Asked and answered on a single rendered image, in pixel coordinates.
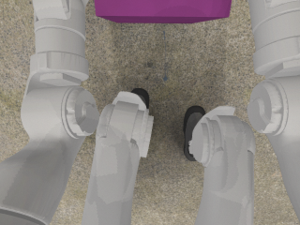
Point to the robot left upper arm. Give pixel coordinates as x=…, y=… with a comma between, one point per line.
x=33, y=181

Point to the robot right shin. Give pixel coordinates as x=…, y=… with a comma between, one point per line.
x=223, y=110

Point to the robot left forearm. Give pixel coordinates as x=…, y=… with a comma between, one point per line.
x=59, y=27

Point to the robot right upper arm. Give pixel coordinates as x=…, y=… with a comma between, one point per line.
x=274, y=109

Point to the right robot foot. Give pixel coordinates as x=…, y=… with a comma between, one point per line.
x=192, y=116

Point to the carton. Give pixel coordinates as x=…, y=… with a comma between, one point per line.
x=162, y=11

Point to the robot right forearm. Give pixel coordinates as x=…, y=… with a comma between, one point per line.
x=275, y=25

